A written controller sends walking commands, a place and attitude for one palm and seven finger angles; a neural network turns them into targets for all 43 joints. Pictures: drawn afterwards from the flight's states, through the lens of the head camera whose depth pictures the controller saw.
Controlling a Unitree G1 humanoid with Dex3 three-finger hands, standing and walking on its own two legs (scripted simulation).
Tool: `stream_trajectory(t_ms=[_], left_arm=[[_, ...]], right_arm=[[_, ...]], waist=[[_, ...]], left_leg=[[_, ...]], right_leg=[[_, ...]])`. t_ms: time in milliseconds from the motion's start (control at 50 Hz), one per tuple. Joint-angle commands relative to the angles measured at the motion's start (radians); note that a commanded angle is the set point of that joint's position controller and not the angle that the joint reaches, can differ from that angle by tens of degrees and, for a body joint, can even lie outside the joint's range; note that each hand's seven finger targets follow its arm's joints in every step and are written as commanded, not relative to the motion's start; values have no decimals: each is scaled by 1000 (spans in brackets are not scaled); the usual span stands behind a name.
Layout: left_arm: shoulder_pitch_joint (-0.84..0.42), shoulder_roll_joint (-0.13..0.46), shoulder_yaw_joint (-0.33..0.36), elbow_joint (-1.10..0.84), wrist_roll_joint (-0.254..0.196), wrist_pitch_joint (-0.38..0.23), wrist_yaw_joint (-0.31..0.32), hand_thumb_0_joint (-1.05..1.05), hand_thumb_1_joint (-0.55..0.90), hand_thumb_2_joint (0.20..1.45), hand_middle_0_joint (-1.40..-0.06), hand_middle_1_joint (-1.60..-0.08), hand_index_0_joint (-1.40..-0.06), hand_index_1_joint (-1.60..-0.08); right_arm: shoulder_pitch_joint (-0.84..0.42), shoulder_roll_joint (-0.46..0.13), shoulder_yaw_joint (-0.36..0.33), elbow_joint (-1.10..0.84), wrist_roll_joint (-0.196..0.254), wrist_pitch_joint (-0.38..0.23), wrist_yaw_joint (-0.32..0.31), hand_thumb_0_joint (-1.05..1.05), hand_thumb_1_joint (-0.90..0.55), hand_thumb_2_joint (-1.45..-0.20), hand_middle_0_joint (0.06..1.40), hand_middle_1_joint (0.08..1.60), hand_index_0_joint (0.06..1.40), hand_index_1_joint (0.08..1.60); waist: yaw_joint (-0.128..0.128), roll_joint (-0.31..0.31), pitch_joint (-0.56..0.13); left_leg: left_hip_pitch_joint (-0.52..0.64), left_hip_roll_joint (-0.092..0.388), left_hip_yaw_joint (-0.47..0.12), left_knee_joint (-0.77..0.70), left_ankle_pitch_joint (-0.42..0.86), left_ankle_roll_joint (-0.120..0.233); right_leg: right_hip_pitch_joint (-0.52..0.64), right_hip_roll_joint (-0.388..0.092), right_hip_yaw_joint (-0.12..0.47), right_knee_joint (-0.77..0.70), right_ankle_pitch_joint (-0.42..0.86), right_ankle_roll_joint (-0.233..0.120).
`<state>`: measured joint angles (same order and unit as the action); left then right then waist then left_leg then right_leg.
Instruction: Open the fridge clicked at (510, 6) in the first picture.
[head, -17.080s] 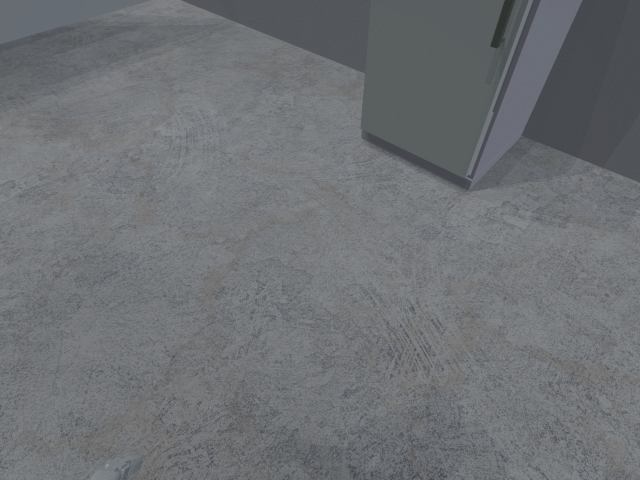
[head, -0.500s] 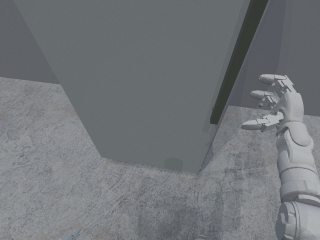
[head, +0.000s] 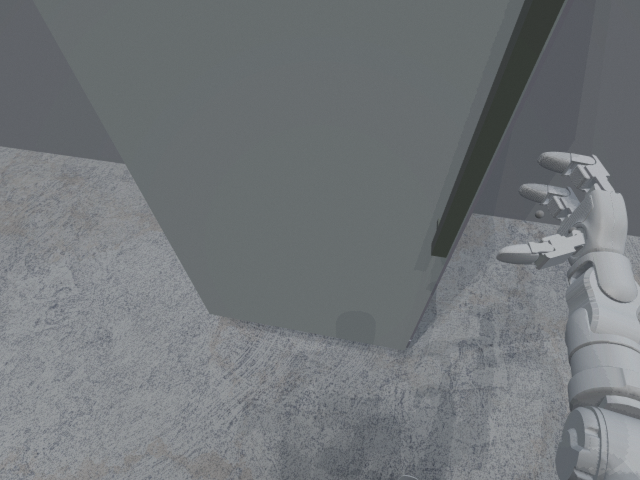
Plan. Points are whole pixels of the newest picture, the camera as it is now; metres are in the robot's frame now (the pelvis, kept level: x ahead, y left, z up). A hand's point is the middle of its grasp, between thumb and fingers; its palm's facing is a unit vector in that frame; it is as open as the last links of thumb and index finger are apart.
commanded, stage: move the hooked fingers beside the handle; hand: right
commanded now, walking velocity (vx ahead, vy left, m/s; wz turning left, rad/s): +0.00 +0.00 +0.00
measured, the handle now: (485, 125) +0.51 -0.12 +0.18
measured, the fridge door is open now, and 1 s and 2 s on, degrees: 0 0 0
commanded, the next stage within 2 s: feel for the door with the fingertips in 0.48 s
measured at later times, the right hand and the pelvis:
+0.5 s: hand (531, 211) +0.44 -0.19 +0.11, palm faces +0.09 +1.00 +0.01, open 14.0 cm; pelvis -0.02 +0.00 +0.00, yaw -1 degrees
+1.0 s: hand (492, 202) +0.45 -0.15 +0.10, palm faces +0.06 +1.00 +0.02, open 14.0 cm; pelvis -0.01 +0.00 -0.01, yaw +0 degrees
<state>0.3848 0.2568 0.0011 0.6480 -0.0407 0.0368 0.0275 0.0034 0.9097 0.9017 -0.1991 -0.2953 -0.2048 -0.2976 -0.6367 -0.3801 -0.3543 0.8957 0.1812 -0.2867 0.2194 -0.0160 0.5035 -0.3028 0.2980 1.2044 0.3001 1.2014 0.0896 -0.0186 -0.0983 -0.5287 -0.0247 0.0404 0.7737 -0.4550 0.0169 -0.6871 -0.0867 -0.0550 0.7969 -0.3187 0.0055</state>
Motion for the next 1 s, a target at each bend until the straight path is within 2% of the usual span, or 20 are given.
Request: stream_trajectory(t_ms=[0,60,120,160,240,280,320,420,500,540,560,580,620,660,720,780,880,900,920,980], left_arm=[[42,154,61,-102,3,-33,16,0,900,900,-200,-300,-200,-300],[27,147,62,-95,2,-42,11,0,900,900,-200,-300,-200,-300],[24,154,60,-85,3,-45,14,0,900,900,-200,-300,-200,-300],[18,151,55,-83,3,-48,13,0,900,900,-200,-300,-200,-300],[17,152,46,-81,11,-44,12,0,900,900,-200,-300,-200,-300],[11,150,44,-91,12,-45,10,0,900,900,-200,-300,-200,-300],[17,153,46,-93,13,-46,10,0,900,900,-200,-300,-200,-300],[22,155,44,-91,11,-43,14,0,900,900,-200,-300,-200,-300],[34,155,45,-86,10,-38,18,0,900,900,-200,-300,-200,-300],[30,155,49,-86,6,-41,17,0,900,900,-200,-300,-200,-300],[38,160,53,-83,6,-41,19,0,900,900,-200,-300,-200,-300],[33,156,51,-85,4,-43,18,0,900,900,-200,-300,-200,-300],[37,154,54,-77,3,-46,17,0,900,900,-200,-300,-200,-300],[47,155,56,-66,7,-49,14,0,900,900,-200,-300,-200,-300],[53,158,57,-61,11,-48,12,0,900,900,-200,-300,-200,-300],[49,150,55,-65,15,-50,4,0,900,900,-200,-300,-200,-300],[52,145,58,-71,22,-52,-7,0,900,900,-200,-300,-200,-300],[55,144,59,-72,23,-54,-9,0,900,900,-200,-300,-200,-300],[55,146,61,-71,23,-53,-12,0,900,900,-200,-300,-200,-300],[50,147,56,-74,21,-47,-10,0,900,900,-200,-300,-200,-300]], right_arm=[[-437,-206,9,-260,10,-52,-13,0,500,-300,300,1200,300,1200],[-462,-135,69,-301,8,-59,-24,0,500,-300,300,1200,300,1200],[-482,-156,51,-259,3,-62,-47,0,500,-300,300,1200,300,1200],[-502,-121,76,-217,2,-52,-57,0,500,-300,300,1200,300,1200],[-521,-180,31,-132,-25,-48,-84,0,500,-300,300,1200,300,1200],[-546,-169,47,-146,-34,-60,-88,0,500,-300,300,1200,300,1200],[-538,-208,7,-141,-36,-80,-90,0,500,-300,300,1200,300,1200],[-552,-250,-16,-125,-29,-101,-68,0,500,-300,300,1200,300,1200],[-550,-214,23,-91,-17,-87,-36,0,500,-300,300,1200,300,1200],[-543,-180,48,-103,-5,-83,-23,0,500,-300,300,1200,300,1200],[-544,-210,20,-115,0,-87,-23,0,500,-300,300,1200,300,1200],[-546,-169,54,-128,7,-86,-18,0,500,-300,300,1200,300,1200],[-566,-146,70,-136,8,-92,-24,0,500,-300,300,1200,300,1200],[-588,-132,77,-135,7,-89,-39,0,500,-300,300,1200,300,1200],[-593,-181,35,-132,-12,-92,-77,0,500,-300,300,1200,300,1200],[-573,-170,35,-134,-29,-98,-107,0,500,-300,300,1200,300,1200],[-583,-129,63,-160,-54,-113,-146,0,500,-300,300,1200,300,1200],[-586,-101,81,-164,-50,-114,-150,0,500,-300,300,1200,300,1200],[-560,-117,56,-155,-49,-111,-155,0,500,-300,300,1200,300,1200],[-564,-122,58,-116,-50,-90,-159,0,500,-300,300,1200,300,1200]], waist=[[-3,-59,-340],[8,-112,-367],[13,-40,-341],[20,-31,-309],[8,-17,-288],[7,-57,-308],[-5,-21,-358],[1,-18,-359],[18,-8,-306],[18,-44,-320],[12,-26,-338],[16,-57,-345],[23,-44,-342],[30,-41,-324],[19,-32,-342],[6,-74,-346],[9,-81,-379],[20,-55,-382],[5,-35,-396],[15,-8,-341]], left_leg=[[-6,-31,-14,-100,480,-12],[-61,-34,-2,-96,452,-9],[-70,-35,3,-98,413,-10],[-87,-32,5,-104,375,-11],[-77,-25,-2,-99,346,-11],[-86,-23,-4,-95,329,-10],[-58,-24,-9,-88,352,-11],[-25,-24,-24,-92,377,-17],[-40,-25,-22,-108,345,-16],[-65,-28,-19,-109,331,-16],[-58,-28,-20,-109,331,-16],[-63,-28,-20,-110,329,-15],[-78,-30,-16,-109,328,-16],[-101,-32,-7,-108,304,-15],[-86,-29,-12,-102,303,-16],[-88,-30,-8,-91,304,-10],[-96,-34,-3,-76,328,-8],[-90,-36,-3,-78,346,-10],[-82,-37,-1,-74,359,-11],[-64,-34,-10,-87,368,-18]], right_leg=[[391,70,48,-33,316,-50],[471,62,62,-30,336,-40],[444,58,75,-38,296,-39],[425,61,77,-45,254,-38],[372,65,74,-46,214,-39],[382,66,73,-45,205,-36],[383,65,72,-39,226,-38],[343,67,58,-34,211,-43],[314,68,60,-35,175,-47],[341,67,61,-38,171,-44],[345,65,64,-38,174,-45],[359,68,61,-39,176,-44],[366,65,66,-37,181,-45],[367,65,74,-37,170,-44],[350,65,73,-38,170,-44],[361,67,71,-35,180,-38],[393,63,75,-26,215,-33],[396,64,73,-21,231,-38],[395,62,73,-22,238,-35],[343,67,60,-30,209,-38]])
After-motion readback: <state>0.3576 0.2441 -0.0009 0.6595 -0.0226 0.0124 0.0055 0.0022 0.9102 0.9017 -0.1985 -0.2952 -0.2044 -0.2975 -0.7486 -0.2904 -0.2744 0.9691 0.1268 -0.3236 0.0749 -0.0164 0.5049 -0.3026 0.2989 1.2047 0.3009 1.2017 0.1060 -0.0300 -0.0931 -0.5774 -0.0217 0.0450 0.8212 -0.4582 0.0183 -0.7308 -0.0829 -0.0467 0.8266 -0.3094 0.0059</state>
